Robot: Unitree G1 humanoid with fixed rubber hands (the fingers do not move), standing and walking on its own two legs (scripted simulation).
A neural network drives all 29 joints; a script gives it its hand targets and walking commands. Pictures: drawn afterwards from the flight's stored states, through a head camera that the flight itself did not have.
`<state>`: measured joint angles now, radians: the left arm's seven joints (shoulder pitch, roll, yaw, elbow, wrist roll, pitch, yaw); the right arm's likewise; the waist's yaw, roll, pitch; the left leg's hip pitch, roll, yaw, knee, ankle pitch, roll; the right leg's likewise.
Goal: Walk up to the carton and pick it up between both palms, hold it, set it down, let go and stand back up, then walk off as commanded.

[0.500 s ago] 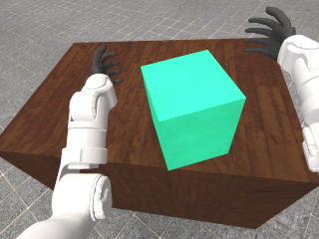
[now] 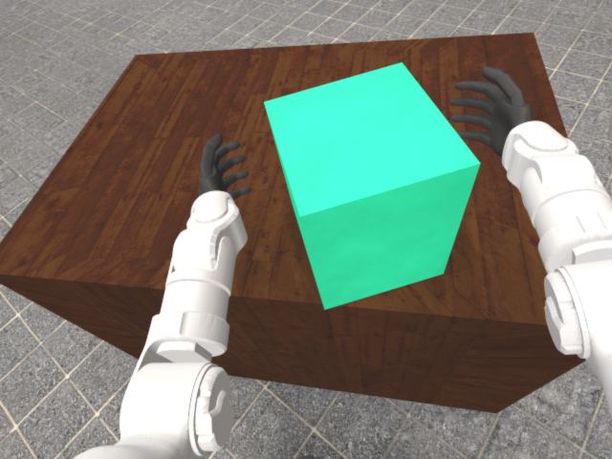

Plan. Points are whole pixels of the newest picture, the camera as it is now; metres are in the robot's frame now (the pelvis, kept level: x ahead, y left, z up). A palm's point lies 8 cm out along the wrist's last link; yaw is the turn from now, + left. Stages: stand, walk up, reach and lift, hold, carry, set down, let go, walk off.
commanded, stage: reach and lift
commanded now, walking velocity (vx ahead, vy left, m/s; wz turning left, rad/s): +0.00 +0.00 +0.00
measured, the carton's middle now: (360, 194) +0.48 +0.05 +0.03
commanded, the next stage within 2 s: none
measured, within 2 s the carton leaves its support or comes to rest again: neither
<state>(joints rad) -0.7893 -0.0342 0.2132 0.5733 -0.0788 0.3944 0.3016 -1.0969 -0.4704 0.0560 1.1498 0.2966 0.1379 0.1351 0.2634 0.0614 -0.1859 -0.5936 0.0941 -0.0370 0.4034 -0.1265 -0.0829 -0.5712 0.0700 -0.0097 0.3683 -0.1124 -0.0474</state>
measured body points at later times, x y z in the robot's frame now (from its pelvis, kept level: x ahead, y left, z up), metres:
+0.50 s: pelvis +0.01 -0.01 +0.00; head +0.11 -0.04 +0.43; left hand +0.41 +0.21 +0.08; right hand +0.54 -0.11 +0.09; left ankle +0.02 +0.17 -0.74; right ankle +0.02 -0.09 -0.74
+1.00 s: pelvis +0.01 -0.01 +0.00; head +0.11 -0.03 +0.44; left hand +0.42 +0.19 +0.09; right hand +0.53 -0.08 +0.09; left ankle +0.02 +0.16 -0.74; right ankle +0.02 -0.09 -0.74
